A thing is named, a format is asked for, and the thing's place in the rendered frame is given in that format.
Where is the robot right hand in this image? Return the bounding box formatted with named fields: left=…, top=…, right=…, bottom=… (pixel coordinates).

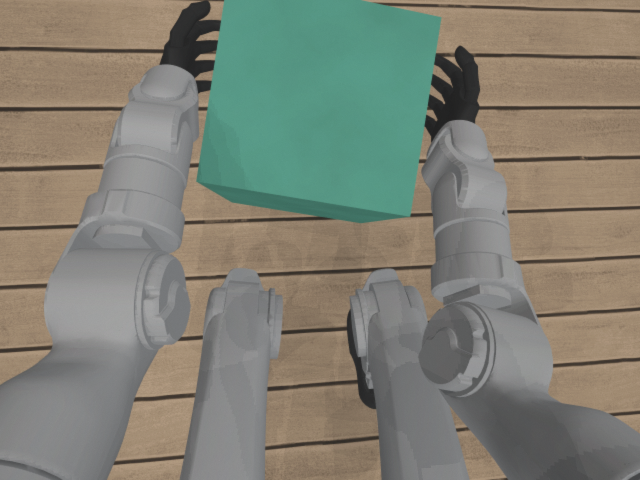
left=425, top=46, right=480, bottom=143

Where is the right robot upper arm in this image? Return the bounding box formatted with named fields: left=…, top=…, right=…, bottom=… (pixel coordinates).
left=418, top=301, right=640, bottom=480

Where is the left robot upper arm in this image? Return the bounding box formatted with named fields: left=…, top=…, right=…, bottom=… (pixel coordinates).
left=0, top=248, right=191, bottom=480

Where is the left robot shin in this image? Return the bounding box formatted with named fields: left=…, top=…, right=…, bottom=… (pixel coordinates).
left=203, top=268, right=264, bottom=340

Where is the left robot forearm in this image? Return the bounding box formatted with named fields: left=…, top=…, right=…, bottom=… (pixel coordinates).
left=44, top=64, right=199, bottom=335

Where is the robot left hand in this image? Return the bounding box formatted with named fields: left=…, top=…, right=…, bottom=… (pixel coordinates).
left=159, top=1, right=221, bottom=94

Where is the right robot foot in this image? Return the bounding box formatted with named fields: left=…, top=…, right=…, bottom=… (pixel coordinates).
left=347, top=310, right=376, bottom=409

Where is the right robot forearm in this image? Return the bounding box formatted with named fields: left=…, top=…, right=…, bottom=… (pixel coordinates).
left=421, top=120, right=543, bottom=331

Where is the carton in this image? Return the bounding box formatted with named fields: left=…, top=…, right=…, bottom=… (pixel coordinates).
left=196, top=0, right=442, bottom=223

